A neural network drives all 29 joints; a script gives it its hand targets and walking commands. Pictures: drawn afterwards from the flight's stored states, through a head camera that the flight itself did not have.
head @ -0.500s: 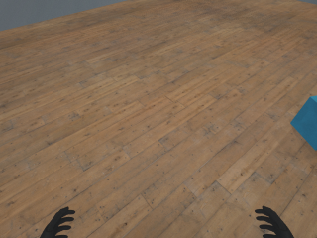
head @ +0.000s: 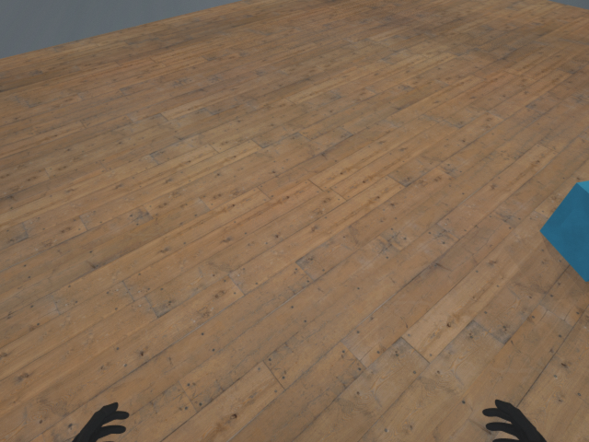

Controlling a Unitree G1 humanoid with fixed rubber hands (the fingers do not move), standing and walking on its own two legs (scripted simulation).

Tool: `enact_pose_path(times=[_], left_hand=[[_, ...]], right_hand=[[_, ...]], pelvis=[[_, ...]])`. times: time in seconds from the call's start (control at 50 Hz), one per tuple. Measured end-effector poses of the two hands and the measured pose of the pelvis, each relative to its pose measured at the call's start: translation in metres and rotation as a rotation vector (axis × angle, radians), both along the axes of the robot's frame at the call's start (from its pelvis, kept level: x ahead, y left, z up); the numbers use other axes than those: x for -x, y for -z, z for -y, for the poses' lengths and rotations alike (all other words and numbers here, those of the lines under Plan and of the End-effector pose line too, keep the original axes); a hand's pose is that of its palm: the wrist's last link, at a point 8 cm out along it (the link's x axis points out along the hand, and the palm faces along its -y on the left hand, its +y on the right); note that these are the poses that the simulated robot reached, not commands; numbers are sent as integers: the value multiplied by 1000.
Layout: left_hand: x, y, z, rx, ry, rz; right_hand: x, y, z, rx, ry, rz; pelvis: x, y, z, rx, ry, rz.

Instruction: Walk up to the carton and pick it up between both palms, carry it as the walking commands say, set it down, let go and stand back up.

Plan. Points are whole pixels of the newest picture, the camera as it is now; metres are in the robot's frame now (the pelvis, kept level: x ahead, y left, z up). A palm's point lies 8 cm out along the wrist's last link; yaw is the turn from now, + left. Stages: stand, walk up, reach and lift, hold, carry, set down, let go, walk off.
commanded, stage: stand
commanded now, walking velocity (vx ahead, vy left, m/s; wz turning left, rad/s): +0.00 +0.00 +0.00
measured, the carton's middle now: out of the picture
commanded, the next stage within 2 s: none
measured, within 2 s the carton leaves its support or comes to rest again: neither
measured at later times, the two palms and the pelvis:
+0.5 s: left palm out of the picture +0.12 +0.31 -0.08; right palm out of the picture +0.12 -0.31 -0.08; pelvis +0.00 +0.00 +0.02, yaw +0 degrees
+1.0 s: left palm out of the picture +0.10 +0.31 -0.08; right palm out of the picture +0.10 -0.31 -0.08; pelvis +0.00 +0.00 +0.02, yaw +0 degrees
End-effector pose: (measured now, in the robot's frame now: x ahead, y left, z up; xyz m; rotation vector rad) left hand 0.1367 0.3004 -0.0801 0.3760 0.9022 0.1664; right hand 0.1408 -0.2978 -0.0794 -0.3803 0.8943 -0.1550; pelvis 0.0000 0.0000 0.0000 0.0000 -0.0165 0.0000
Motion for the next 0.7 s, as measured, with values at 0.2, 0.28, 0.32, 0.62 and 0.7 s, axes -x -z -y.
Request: enact_pose_path(times=[0.2, 0.28, 0.32, 0.62, 0.7], left_hand=[[8, -2, -3, 1, -16, -51], [10, -3, -3, 2, -23, -69], [12, -3, -4, 2, -26, -78], [29, -3, -8, -3, -56, -147], [33, -2, -9, -4, -63, -163]], right_hand=[[9, -1, 4, 0, 20, -53], [13, -2, 5, -1, 29, -72], [14, -2, 6, -2, 33, -82], [31, -2, 10, 1, 66, -151], [35, -1, 12, 3, 73, -166]], pelvis=[[0, -8, 0, 0, 0, 10], [1, -12, 0, -1, 0, 14], [1, -14, 0, -1, 0, 16], [3, -21, 0, -1, 1, 23], [3, -22, 0, -1, 1, 23]])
